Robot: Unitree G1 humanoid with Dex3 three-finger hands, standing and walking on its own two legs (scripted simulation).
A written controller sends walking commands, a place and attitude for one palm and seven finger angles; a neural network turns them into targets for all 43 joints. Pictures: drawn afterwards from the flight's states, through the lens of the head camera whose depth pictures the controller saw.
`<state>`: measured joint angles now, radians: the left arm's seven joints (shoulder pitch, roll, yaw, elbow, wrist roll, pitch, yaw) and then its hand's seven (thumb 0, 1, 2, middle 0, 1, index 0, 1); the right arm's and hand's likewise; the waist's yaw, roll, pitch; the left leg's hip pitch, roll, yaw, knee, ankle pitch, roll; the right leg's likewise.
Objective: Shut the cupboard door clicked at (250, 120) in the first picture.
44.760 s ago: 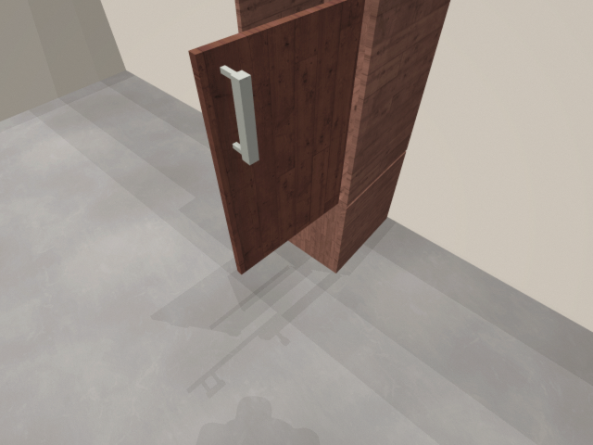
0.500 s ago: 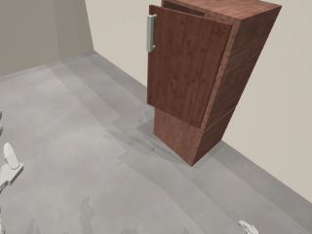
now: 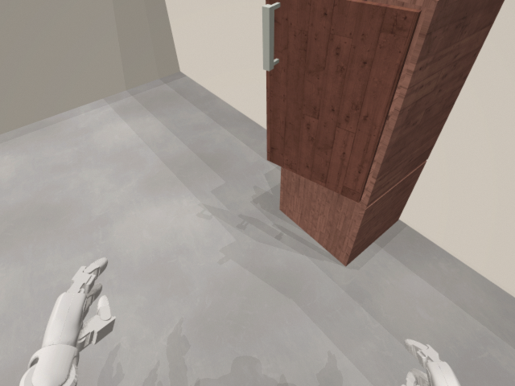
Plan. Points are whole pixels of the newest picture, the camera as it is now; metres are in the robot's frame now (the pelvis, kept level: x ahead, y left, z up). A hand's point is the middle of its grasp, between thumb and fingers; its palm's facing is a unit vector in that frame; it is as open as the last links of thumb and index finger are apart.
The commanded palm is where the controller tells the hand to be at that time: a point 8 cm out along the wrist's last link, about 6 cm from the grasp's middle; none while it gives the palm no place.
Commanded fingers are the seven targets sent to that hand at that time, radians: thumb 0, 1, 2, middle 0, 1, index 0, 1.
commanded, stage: let the arm hang, fingers relaxed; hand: left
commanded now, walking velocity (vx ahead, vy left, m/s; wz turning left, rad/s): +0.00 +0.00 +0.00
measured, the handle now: (272, 37) +0.94 +0.02 +0.15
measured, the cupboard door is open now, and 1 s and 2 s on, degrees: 13 13 13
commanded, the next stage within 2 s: look to check the result in 0.98 s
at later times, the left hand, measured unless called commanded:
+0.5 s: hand out of the picture -0.01 +0.24 -0.15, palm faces +0.00 -0.95 -0.31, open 7.3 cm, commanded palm none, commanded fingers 0.00 0.90 0.90 -0.20 -0.30 -0.20 -0.30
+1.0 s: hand out of the picture +0.04 +0.21 -0.15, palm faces -0.03 -0.96 -0.27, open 7.4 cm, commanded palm none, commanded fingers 0.00 0.90 0.90 -0.20 -0.30 -0.20 -0.30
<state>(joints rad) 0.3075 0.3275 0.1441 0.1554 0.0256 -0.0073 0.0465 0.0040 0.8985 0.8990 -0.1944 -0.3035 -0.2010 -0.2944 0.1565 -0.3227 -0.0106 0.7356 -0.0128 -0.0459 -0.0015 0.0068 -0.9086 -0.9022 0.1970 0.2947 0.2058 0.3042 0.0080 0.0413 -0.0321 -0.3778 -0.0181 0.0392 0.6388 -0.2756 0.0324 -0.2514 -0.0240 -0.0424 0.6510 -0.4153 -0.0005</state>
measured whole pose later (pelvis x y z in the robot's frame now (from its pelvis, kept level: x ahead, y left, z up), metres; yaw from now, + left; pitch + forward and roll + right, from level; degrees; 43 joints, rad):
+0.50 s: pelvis -0.01 +0.01 +0.02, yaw +0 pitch -2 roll -1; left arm 0.30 0.28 0.02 1.09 0.02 0.02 0.01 0.00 0.92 0.90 -0.20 -0.30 -0.21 -0.29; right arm 0.22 -0.25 0.00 1.06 -0.01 0.02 -0.01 0.00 -0.91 -0.90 0.20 0.29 0.21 0.30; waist 0.00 0.02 0.05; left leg -0.23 -0.01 0.03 0.43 -0.16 0.03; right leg -0.08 -0.01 -0.05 0.38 -0.27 0.00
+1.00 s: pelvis -0.01 -0.01 +0.02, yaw -1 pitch -2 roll +0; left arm 0.19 0.27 0.01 1.12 0.02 -0.01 0.01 0.00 0.90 0.90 -0.20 -0.30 -0.21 -0.29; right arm 0.18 -0.29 -0.01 1.12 -0.01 0.00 -0.01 0.00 -0.91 -0.90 0.20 0.29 0.21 0.30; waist -0.02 -0.01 0.04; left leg -0.19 0.00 0.04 0.36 -0.13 0.02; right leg -0.06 0.01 -0.04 0.34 -0.24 -0.01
